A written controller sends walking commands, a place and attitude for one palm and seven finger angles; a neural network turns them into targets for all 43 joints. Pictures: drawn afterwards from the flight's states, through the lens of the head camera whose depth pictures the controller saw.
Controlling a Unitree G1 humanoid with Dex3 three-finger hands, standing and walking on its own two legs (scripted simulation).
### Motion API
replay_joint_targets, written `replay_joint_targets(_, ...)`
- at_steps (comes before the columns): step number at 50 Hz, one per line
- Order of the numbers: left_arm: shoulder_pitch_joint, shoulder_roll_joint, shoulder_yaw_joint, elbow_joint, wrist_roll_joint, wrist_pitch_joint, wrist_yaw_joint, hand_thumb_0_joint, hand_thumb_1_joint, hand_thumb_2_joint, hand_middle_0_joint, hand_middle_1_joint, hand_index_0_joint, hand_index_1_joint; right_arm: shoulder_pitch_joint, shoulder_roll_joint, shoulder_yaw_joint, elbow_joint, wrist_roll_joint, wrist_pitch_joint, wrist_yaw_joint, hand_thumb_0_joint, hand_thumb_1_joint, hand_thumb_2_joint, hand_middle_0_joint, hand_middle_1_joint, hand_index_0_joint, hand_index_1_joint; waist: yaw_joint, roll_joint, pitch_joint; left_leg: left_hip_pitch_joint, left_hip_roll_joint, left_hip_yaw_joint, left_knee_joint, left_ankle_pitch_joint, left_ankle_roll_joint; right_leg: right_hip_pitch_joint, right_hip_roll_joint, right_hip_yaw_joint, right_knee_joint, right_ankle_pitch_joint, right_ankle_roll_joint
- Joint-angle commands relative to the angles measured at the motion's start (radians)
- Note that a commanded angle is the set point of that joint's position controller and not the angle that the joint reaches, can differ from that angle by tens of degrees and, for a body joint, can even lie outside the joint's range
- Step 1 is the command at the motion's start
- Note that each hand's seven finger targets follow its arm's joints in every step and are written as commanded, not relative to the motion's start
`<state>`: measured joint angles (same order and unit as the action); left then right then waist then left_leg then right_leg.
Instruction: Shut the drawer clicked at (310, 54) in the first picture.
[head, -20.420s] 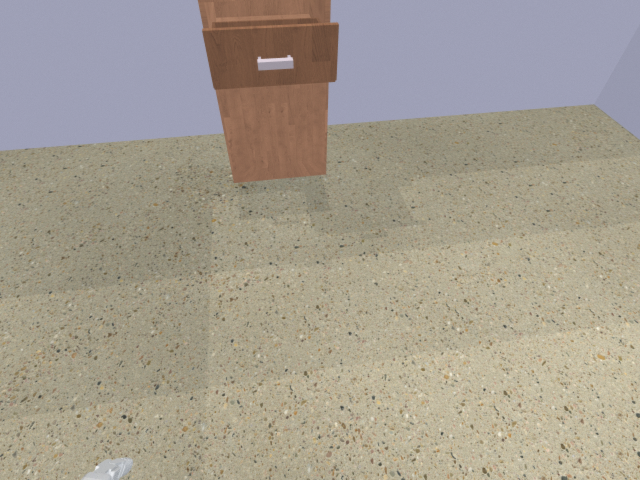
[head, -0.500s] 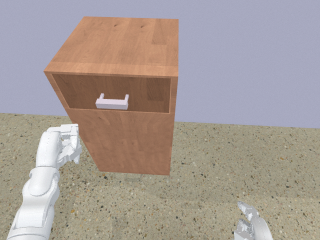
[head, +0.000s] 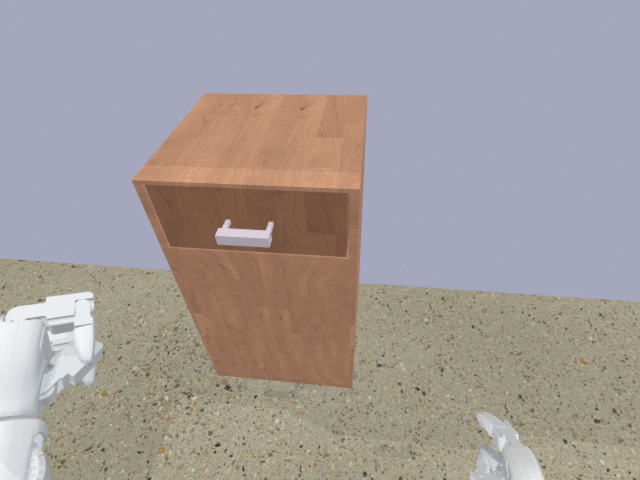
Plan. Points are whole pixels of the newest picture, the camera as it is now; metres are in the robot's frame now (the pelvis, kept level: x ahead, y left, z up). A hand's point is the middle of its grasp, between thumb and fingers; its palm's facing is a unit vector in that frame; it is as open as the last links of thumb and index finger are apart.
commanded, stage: draw the hand back to the body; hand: left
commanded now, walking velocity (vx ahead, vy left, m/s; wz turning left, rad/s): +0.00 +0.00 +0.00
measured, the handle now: (246, 231) +0.60 +0.24 -0.06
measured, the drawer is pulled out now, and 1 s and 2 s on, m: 0.00 0.00 0.00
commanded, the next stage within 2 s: step back with the hand held close in 0.20 s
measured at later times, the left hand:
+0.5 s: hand (89, 345) +0.18 +0.24 +0.17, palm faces +0.40 -0.80 -0.44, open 3.2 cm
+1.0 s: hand (35, 412) +0.12 +0.26 +0.16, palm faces +0.42 -0.77 -0.47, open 3.2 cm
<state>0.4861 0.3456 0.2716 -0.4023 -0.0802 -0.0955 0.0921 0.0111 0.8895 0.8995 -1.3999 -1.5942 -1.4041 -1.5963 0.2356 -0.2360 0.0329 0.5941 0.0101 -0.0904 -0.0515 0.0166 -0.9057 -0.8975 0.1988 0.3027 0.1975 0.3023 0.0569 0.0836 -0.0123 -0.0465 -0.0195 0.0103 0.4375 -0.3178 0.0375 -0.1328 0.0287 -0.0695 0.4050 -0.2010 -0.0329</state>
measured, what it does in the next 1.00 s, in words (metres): shifts its weight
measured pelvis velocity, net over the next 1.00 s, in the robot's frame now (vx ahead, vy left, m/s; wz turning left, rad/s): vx -0.06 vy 0.01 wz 0.00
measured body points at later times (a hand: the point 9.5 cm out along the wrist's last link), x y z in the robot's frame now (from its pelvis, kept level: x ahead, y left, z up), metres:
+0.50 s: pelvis -0.02 -0.01 +0.00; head -0.02 -0.03 +0.45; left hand +0.16 +0.28 +0.19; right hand +0.15 -0.24 -0.09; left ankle -0.05 +0.09 -0.74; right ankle +0.02 -0.10 -0.74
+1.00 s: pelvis -0.06 +0.01 -0.02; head -0.07 +0.00 +0.43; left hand +0.09 +0.30 +0.19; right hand +0.12 -0.21 -0.09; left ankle -0.05 +0.09 -0.74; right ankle +0.01 -0.11 -0.74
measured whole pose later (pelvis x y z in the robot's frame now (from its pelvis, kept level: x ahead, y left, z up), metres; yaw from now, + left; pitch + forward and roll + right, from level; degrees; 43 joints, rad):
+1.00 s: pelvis -0.06 +0.01 -0.02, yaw +0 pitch -1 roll +0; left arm 0.56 0.35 0.38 -0.50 0.00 -0.25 0.12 0.01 0.89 0.90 -1.40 -1.59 -1.41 -1.60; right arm 0.21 -0.20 0.00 0.54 0.00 -0.07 -0.06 0.02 -0.90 -0.90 0.20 0.30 0.20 0.30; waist 0.02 0.02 0.00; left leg -0.29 -0.07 0.04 0.60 -0.30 0.07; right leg -0.38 0.00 0.02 0.59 -0.19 0.01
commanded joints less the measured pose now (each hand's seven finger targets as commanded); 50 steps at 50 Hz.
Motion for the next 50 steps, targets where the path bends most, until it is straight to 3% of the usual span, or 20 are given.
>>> replay_joint_targets(1,-0.026,0.18,0.139,-0.315,0.0,-0.08,0.019,0.0,0.9,0.9,-1.4,-1.6,-1.4,-1.6,-0.142,-0.087,-0.041,-0.171,0.002,-0.092,-0.008,0.0,-0.9,-0.9,0.2,0.3,0.2,0.3,0.004,-0.024,-0.028,-0.142,0.046,-0.039,-0.08,0.212,-0.018,0.105,-0.037,0.079,-0.057,0.105,-0.005)
replay_joint_targets(5,-0.061,0.126,0.089,-0.205,0.006,-0.074,0.017,0.0,0.9,0.9,-1.4,-1.6,-1.4,-1.6,-0.135,-0.092,-0.045,-0.141,0.004,-0.099,-0.015,0.0,-0.9,-0.9,0.2,0.3,0.2,0.3,-0.021,-0.079,0.096,-0.155,0.045,-0.033,-0.075,0.111,-0.004,0.002,-0.045,0.094,-0.109,-0.038,0.001)
replay_joint_targets(7,-0.08,0.133,0.095,-0.203,0.011,-0.082,0.023,0.0,0.9,0.9,-1.4,-1.6,-1.4,-1.6,-0.133,-0.09,-0.048,-0.135,0.005,-0.103,-0.02,0.0,-0.9,-0.9,0.2,0.3,0.2,0.3,-0.02,-0.044,0.081,-0.144,0.038,-0.027,-0.068,0.079,0.001,-0.004,-0.051,0.1,-0.12,-0.088,0.003)
replay_joint_targets(10,-0.083,0.154,0.113,-0.217,0.01,-0.093,0.03,0.0,0.9,0.9,-1.4,-1.6,-1.4,-1.6,-0.14,-0.085,-0.049,-0.136,0.001,-0.114,-0.024,0.0,-0.9,-0.9,0.2,0.3,0.2,0.3,-0.009,-0.047,0.039,-0.137,0.032,-0.027,-0.063,0.066,0.003,0.021,-0.062,0.11,-0.129,-0.128,0.004)
replay_joint_targets(13,-0.072,0.168,0.124,-0.267,0.015,-0.105,0.04,0.0,0.9,0.9,-1.4,-1.6,-1.4,-1.6,-0.148,-0.081,-0.048,-0.137,-0.003,-0.135,-0.022,0.0,-0.9,-0.9,0.2,0.3,0.2,0.3,0.003,-0.012,-0.026,-0.124,0.029,-0.025,-0.062,0.102,0.0,0.067,-0.066,0.11,-0.115,-0.088,0.002)
replay_joint_targets(16,-0.052,0.17,0.131,-0.268,0.015,-0.106,0.043,0.0,0.9,0.9,-1.4,-1.6,-1.4,-1.6,-0.149,-0.078,-0.045,-0.133,-0.006,-0.147,-0.022,0.0,-0.9,-0.9,0.2,0.3,0.2,0.3,0.006,-0.022,-0.017,-0.131,0.032,-0.03,-0.07,0.121,-0.003,0.077,-0.06,0.105,-0.107,-0.051,0.0)
replay_joint_targets(17,-0.173,0.291,0.283,-0.336,0.019,-0.162,0.05,0.0,0.9,0.9,-1.4,-1.6,-1.4,-1.6,-0.113,-0.109,-0.052,-0.154,-0.005,-0.12,-0.018,0.0,-0.9,-0.9,0.2,0.3,0.2,0.3,-0.042,-0.082,0.095,-0.212,0.037,-0.048,-0.035,0.033,0.017,-0.049,-0.117,0.272,-0.191,-0.072,-0.004)
replay_joint_targets(18,-0.079,0.222,0.245,-0.222,0.028,-0.168,0.044,0.0,0.9,0.9,-1.4,-1.6,-1.4,-1.6,-0.103,-0.083,-0.058,-0.121,-0.008,-0.101,-0.016,0.0,-0.9,-0.9,0.2,0.3,0.2,0.3,-0.051,-0.147,0.078,-0.182,0.034,-0.055,0.011,0.028,0.017,-0.076,-0.155,0.297,-0.221,-0.102,-0.017)
replay_joint_targets(19,-0.079,0.219,0.236,-0.222,0.03,-0.173,0.042,0.0,0.9,0.9,-1.4,-1.6,-1.4,-1.6,-0.111,-0.083,-0.06,-0.131,-0.008,-0.09,-0.012,0.0,-0.9,-0.9,0.2,0.3,0.2,0.3,-0.051,-0.13,0.097,-0.174,0.033,-0.052,0.027,0.039,0.016,-0.112,-0.169,0.307,-0.238,-0.097,-0.023)
replay_joint_targets(21,0.0,0.139,0.172,-0.171,0.035,-0.174,0.034,0.0,0.9,0.9,-1.4,-1.6,-1.4,-1.6,-0.101,-0.088,-0.065,-0.123,-0.008,-0.07,-0.004,0.0,-0.9,-0.9,0.2,0.3,0.2,0.3,-0.062,-0.108,0.045,-0.158,0.042,-0.045,0.022,0.088,0.01,-0.102,-0.175,0.26,-0.201,-0.037,-0.022)
replay_joint_targets(24,0.071,0.124,0.161,-0.197,0.033,-0.186,0.033,0.0,0.9,0.9,-1.4,-1.6,-1.4,-1.6,-0.116,-0.104,-0.079,-0.132,-0.009,-0.051,-0.002,0.0,-0.9,-0.9,0.2,0.3,0.2,0.3,-0.058,-0.018,-0.054,-0.168,0.062,-0.057,-0.05,0.205,0.007,0.001,-0.141,0.176,-0.09,0.173,-0.007)
replay_joint_targets(29,0.122,0.208,0.233,-0.295,0.037,-0.189,0.05,0.0,0.9,0.9,-1.4,-1.6,-1.4,-1.6,-0.14,-0.111,-0.094,-0.171,-0.006,-0.024,-0.006,0.0,-0.9,-0.9,0.2,0.3,0.2,0.3,-0.042,-0.055,-0.185,-0.229,0.09,-0.09,-0.062,0.402,-0.006,0.124,-0.107,0.115,0.064,0.4,0.011)
replay_joint_targets(32,0.148,0.216,0.245,-0.342,0.034,-0.188,0.051,0.0,0.9,0.9,-1.4,-1.6,-1.4,-1.6,-0.13,-0.108,-0.101,-0.191,-0.003,-0.014,-0.01,0.0,-0.9,-0.9,0.2,0.3,0.2,0.3,-0.043,-0.054,-0.207,-0.249,0.093,-0.096,-0.026,0.494,-0.025,0.129,-0.109,0.122,0.119,0.491,0.005)
replay_joint_targets(36,0.161,0.209,0.246,-0.35,0.036,-0.184,0.047,0.0,0.9,0.9,-1.4,-1.6,-1.4,-1.6,-0.122,-0.109,-0.105,-0.195,-0.006,-0.012,-0.016,0.0,-0.9,-0.9,0.2,0.3,0.2,0.3,-0.044,0.001,-0.172,-0.282,0.119,-0.117,-0.036,0.53,-0.04,0.075,-0.09,0.113,0.17,0.414,0.013)
replay_joint_targets(40,0.125,0.181,0.224,-0.324,0.043,-0.187,0.041,0.0,0.9,0.9,-1.4,-1.6,-1.4,-1.6,-0.112,-0.112,-0.104,-0.189,-0.013,-0.021,-0.017,0.0,-0.9,-0.9,0.2,0.3,0.2,0.3,-0.052,0.035,-0.081,-0.398,0.175,-0.148,-0.117,0.358,-0.007,0.042,-0.057,0.102,0.24,0.188,0.032)
replay_joint_targets(43,0.071,0.164,0.214,-0.294,0.06,-0.193,0.045,0.0,0.9,0.9,-1.4,-1.6,-1.4,-1.6,-0.108,-0.116,-0.1,-0.194,-0.01,-0.031,-0.019,0.0,-0.9,-0.9,0.2,0.3,0.2,0.3,-0.058,0.011,0.002,-0.584,0.205,-0.174,-0.182,-0.012,0.048,0.087,-0.045,0.126,0.277,0.102,0.042)
replay_joint_targets(44,0.046,0.17,0.219,-0.302,0.068,-0.198,0.046,0.0,0.9,0.9,-1.4,-1.6,-1.4,-1.6,-0.113,-0.12,-0.1,-0.2,-0.011,-0.034,-0.024,0.0,-0.9,-0.9,0.2,0.3,0.2,0.3,-0.058,0.014,0.017,-0.649,0.197,-0.177,-0.191,-0.117,0.059,0.124,-0.041,0.14,0.269,0.134,0.044)
replay_joint_targets(47,0.017,0.165,0.213,-0.274,0.082,-0.204,0.048,0.0,0.9,0.9,-1.4,-1.6,-1.4,-1.6,-0.102,-0.117,-0.097,-0.206,-0.003,-0.035,-0.027,0.0,-0.9,-0.9,0.2,0.3,0.2,0.3,-0.07,-0.097,0.039,-0.714,0.149,-0.16,-0.141,-0.281,0.074,0.134,-0.063,0.201,0.22,0.139,0.037)
replay_joint_targets(50,-0.002,0.177,0.21,-0.317,0.076,-0.21,0.049,0.0,0.9,0.9,-1.4,-1.6,-1.4,-1.6,-0.09,-0.111,-0.097,-0.207,-0.007,-0.04,-0.021,0.0,-0.9,-0.9,0.2,0.3,0.2,0.3,-0.075,-0.177,0.018,-0.57,0.072,-0.111,0.012,-0.249,0.051,-0.03,-0.132,0.307,0.038,-0.016,0.001)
